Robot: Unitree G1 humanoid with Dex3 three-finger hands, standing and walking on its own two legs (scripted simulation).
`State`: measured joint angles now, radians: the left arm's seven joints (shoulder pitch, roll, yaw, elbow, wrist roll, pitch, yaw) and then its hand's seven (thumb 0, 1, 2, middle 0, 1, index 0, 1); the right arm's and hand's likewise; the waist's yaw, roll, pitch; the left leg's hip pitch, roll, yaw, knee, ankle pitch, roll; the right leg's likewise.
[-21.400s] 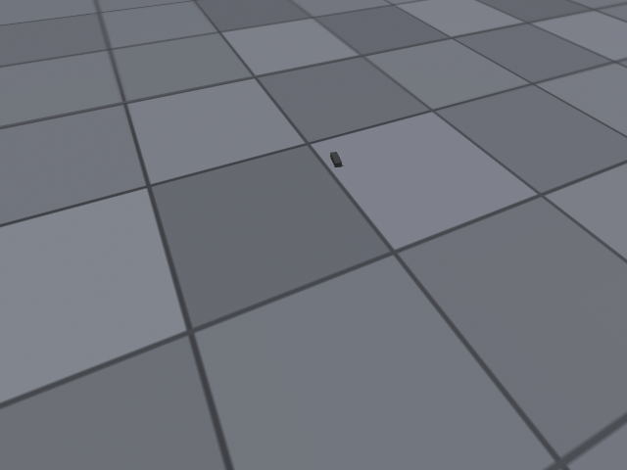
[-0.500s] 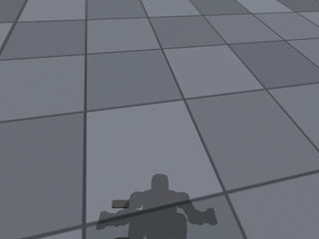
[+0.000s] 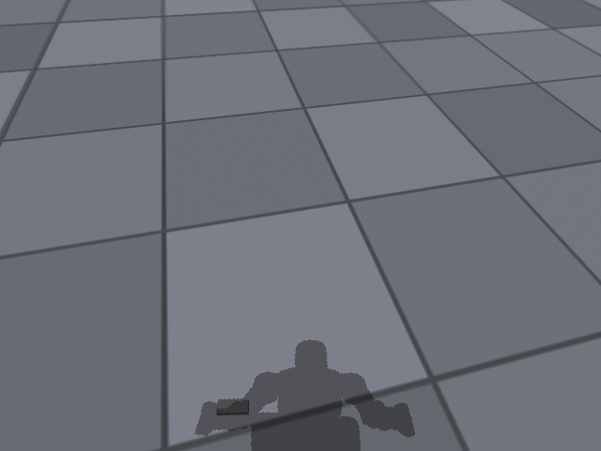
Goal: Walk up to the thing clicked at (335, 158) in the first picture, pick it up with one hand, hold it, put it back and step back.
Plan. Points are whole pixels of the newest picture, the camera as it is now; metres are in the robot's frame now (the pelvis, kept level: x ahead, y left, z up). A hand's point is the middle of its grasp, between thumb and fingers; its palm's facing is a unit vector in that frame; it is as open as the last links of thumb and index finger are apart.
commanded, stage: stand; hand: left
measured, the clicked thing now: (232, 407) +0.38 +0.20 -0.77
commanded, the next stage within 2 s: walk up in 0.38 s
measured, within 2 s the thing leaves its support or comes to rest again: neither
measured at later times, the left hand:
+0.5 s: hand out of the picture +0.05 +0.27 -0.17, palm faces -0.01 -0.93 -0.36, open 7.3 cm
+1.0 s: hand out of the picture -0.05 +0.23 -0.16, palm faces +0.06 -0.91 -0.42, open 7.3 cm
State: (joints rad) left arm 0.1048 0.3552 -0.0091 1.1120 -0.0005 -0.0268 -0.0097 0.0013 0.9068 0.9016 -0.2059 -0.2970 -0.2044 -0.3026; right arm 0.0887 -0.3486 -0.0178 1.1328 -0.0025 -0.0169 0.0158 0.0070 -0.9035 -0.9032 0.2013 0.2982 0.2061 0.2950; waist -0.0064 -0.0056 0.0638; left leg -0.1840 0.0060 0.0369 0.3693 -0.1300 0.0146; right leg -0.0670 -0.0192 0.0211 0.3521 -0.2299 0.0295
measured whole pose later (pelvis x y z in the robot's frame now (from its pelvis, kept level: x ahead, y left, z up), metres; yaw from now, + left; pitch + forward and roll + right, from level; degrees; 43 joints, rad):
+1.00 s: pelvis -0.15 -0.04 -0.02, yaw +4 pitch +0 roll +1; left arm 0.10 0.33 0.05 0.81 0.02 0.03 0.03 0.00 0.90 0.90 -0.21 -0.30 -0.21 -0.30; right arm 0.09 -0.42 -0.03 0.95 0.00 0.07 -0.03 0.01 -0.90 -0.90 0.20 0.30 0.20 0.29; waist 0.02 0.04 0.21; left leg -0.31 -0.06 -0.08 0.88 -0.52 -0.02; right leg -0.38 -0.03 -0.07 0.65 -0.26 -0.04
